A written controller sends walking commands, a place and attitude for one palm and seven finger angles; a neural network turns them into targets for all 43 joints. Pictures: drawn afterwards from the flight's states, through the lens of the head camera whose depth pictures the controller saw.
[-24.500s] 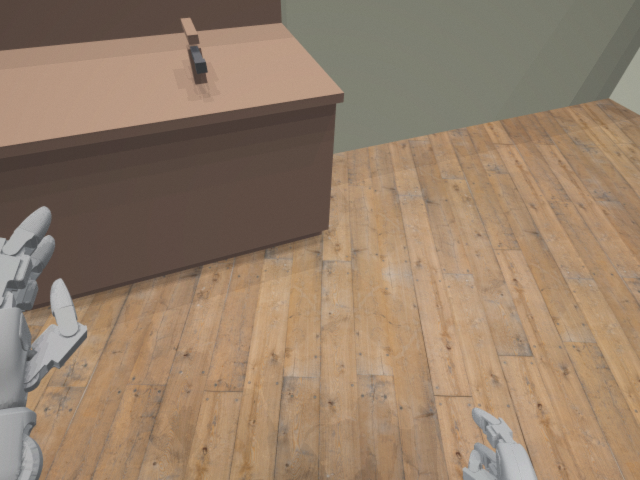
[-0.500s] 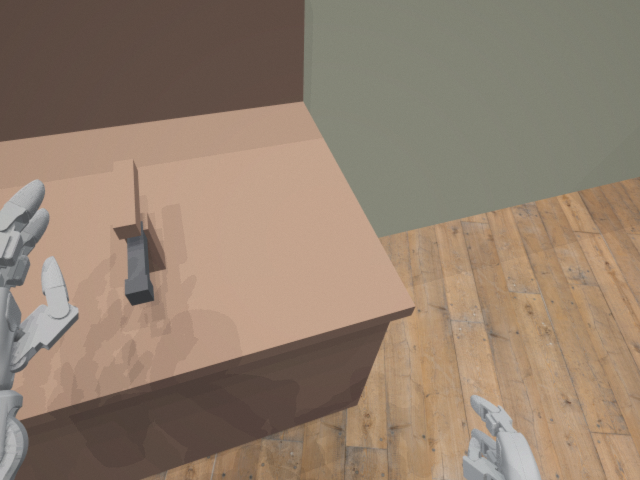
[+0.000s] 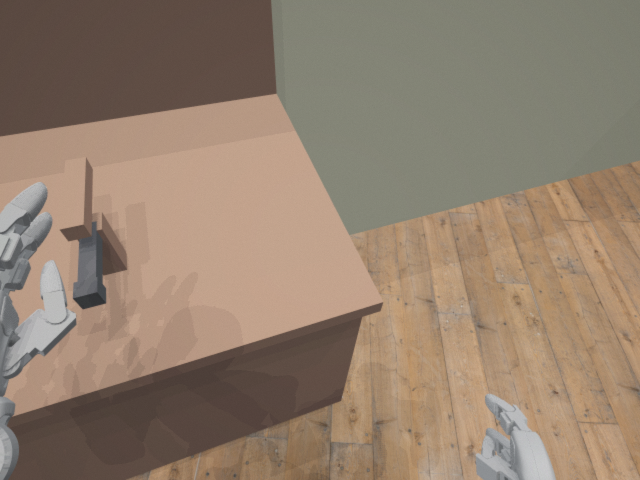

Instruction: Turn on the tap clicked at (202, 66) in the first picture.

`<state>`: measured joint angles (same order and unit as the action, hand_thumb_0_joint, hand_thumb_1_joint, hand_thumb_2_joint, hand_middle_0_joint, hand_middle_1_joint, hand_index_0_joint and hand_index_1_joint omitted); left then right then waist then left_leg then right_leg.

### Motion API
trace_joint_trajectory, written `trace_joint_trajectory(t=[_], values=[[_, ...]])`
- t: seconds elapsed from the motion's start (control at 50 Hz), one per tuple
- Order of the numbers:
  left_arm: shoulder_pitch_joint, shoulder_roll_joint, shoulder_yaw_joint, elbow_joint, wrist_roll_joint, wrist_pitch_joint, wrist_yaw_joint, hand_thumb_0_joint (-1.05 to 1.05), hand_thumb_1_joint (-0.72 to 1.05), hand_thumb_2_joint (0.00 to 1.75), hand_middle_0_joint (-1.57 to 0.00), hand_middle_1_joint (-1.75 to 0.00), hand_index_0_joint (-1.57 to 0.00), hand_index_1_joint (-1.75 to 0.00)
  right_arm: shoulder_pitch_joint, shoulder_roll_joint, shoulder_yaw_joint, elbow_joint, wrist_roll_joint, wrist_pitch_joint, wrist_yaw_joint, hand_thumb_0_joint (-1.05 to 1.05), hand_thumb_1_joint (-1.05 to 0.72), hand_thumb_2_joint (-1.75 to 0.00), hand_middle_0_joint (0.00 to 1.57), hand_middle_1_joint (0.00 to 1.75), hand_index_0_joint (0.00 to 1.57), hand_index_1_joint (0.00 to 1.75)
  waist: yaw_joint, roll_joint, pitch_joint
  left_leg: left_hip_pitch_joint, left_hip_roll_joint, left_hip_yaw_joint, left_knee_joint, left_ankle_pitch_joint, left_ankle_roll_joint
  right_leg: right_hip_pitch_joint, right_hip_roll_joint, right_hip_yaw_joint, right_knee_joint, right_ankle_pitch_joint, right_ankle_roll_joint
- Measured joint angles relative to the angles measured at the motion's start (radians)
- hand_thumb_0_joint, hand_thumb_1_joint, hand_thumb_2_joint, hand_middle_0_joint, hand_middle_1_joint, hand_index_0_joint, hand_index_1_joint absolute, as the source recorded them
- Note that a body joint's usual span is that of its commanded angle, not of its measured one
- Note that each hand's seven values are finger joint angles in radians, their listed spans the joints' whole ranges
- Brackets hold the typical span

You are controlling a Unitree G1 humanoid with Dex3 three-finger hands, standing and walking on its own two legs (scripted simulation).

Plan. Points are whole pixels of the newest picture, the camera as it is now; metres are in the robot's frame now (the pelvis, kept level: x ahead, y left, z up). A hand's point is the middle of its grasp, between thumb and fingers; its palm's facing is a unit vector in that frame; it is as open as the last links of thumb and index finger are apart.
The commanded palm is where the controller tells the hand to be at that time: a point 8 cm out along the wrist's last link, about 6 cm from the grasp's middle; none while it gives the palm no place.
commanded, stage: shuffle to correct the standing spot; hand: left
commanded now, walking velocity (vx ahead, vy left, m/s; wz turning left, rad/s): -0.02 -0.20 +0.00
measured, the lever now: (90, 293) +0.32 +0.32 +0.03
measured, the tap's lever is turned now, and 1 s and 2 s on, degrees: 0 0 0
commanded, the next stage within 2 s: come to a stop and stand still in 0.12 s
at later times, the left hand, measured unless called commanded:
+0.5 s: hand (13, 281) +0.23 +0.28 +0.20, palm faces +0.42 -0.79 -0.44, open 7.4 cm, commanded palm +0.16 +0.29 +0.18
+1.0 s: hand out of the picture +0.22 +0.32 +0.16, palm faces +0.38 -0.84 -0.40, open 7.5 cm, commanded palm +0.16 +0.34 +0.18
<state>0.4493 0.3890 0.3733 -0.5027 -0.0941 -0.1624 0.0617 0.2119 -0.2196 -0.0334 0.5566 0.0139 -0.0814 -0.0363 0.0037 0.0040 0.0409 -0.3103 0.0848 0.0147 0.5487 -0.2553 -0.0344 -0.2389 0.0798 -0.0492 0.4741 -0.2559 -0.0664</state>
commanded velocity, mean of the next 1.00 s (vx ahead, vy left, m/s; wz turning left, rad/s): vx -0.01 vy -0.04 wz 0.00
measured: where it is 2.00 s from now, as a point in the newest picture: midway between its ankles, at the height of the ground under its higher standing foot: outside the picture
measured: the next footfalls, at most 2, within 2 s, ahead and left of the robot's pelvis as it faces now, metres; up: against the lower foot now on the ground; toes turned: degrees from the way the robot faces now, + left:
none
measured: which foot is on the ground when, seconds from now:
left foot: down 0.00-1.00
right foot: down 0.00-1.00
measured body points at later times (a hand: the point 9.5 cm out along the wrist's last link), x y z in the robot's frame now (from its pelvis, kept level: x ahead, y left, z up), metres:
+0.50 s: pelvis +0.00 +0.01 +0.00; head +0.04 +0.01 +0.45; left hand +0.21 +0.32 +0.22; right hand +0.17 -0.22 -0.09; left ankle +0.02 +0.14 -0.73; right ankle +0.00 -0.08 -0.73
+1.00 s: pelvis +0.00 +0.06 +0.01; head +0.04 +0.08 +0.45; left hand +0.19 +0.36 +0.19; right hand +0.21 -0.14 -0.06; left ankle +0.02 +0.14 -0.73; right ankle +0.00 -0.08 -0.73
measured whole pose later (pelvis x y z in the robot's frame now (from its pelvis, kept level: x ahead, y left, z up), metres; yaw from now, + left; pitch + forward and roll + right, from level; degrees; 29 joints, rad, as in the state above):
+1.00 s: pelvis +0.00 +0.06 +0.01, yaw +1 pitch +0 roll -2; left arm 0.42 0.38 0.37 -0.48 -0.04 -0.20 0.09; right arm 0.13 -0.19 0.03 0.56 0.00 -0.11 -0.01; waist 0.02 -0.02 0.06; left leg -0.26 -0.01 0.04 0.47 -0.22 0.05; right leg -0.17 -0.01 -0.03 0.39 -0.22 0.03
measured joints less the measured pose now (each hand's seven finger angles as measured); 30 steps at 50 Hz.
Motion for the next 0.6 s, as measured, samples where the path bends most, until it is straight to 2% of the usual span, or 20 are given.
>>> trace_joint_trajectory(t=[0.3,0.34,0.36,0.4,0.44,0.48,0.54,0.6], values=[[0.013,0.024,0.017,-0.026,-0.003,0.0,0.004,0.01,0.89,0.9,-0.21,-0.3,-0.21,-0.3,0.008,0.016,0.007,0.005,0.001,0.003,0.002,0.01,-0.9,-0.9,0.2,0.3,0.2,0.3,-0.008,-0.01,0.01,-0.01,0.002,-0.015,0.03,-0.015,-0.008,-0.004,0.002,-0.014,0.028,-0.019,-0.002],[-0.093,0.096,0.015,0.021,0.01,-0.024,-0.015,0.01,0.88,0.9,-0.21,-0.3,-0.21,-0.3,0.034,0.011,0.033,-0.011,0.02,-0.014,-0.031,0.01,-0.9,-0.9,0.2,0.3,0.2,0.3,0.016,-0.016,0.03,-0.004,-0.01,-0.027,0.024,-0.007,-0.011,0.002,-0.009,-0.028,0.036,-0.024,0.001],[-0.148,0.123,0.037,0.054,0.015,-0.043,-0.021,0.01,0.88,0.9,-0.22,-0.3,-0.21,-0.3,0.035,0.013,0.041,-0.006,0.015,-0.026,-0.027,0.01,-0.9,-0.9,0.2,0.3,0.2,0.3,0.026,-0.019,0.033,-0.007,-0.013,-0.028,0.023,-0.003,-0.013,-0.006,-0.012,-0.029,0.044,-0.026,0.0],[-0.213,0.145,0.091,0.105,0.012,-0.061,-0.014,0.01,0.88,0.9,-0.22,-0.3,-0.21,-0.3,0.025,0.011,0.054,0.007,0.001,-0.044,-0.003,0.01,-0.9,-0.9,0.2,0.3,0.2,0.3,0.029,-0.012,0.028,-0.021,-0.01,-0.026,0.026,-0.001,-0.01,-0.02,-0.01,-0.027,0.045,-0.023,-0.004],[-0.212,0.137,0.124,0.128,-0.001,-0.076,0.0,0.01,0.88,0.9,-0.21,-0.3,-0.21,-0.3,0.016,0.005,0.059,0.015,-0.001,-0.059,0.024,0.01,-0.9,-0.9,0.2,0.3,0.2,0.3,0.02,0.0,0.02,-0.026,-0.01,-0.017,0.025,-0.002,-0.003,-0.026,-0.01,-0.018,0.04,-0.017,0.0],[-0.159,0.105,0.118,0.122,-0.013,-0.086,0.011,0.01,0.89,0.9,-0.21,-0.3,-0.21,-0.3,0.017,-0.003,0.056,0.018,0.003,-0.072,0.045,0.01,-0.9,-0.9,0.2,0.3,0.2,0.3,0.009,0.01,0.012,-0.02,-0.016,-0.008,0.014,-0.001,0.004,-0.023,-0.017,-0.009,0.031,-0.014,0.009],[-0.053,0.05,0.061,0.091,-0.009,-0.095,0.014,0.01,0.89,0.9,-0.21,-0.3,-0.2,-0.3,0.019,-0.012,0.049,0.035,0.004,-0.087,0.054,0.01,-0.9,-0.9,0.21,0.3,0.2,0.3,0.004,0.01,0.008,0.004,-0.033,0.007,-0.014,0.006,0.013,-0.009,-0.034,0.003,0.021,-0.015,0.023],[0.009,0.015,0.005,0.079,0.006,-0.095,0.01,0.01,0.89,0.9,-0.21,-0.3,-0.2,-0.3,0.017,-0.018,0.043,0.054,-0.001,-0.088,0.043,0.01,-0.9,-0.9,0.21,0.3,0.2,0.3,0.01,0.003,0.011,0.023,-0.049,0.009,-0.035,0.012,0.025,0.009,-0.049,0.005,0.005,-0.013,0.034]])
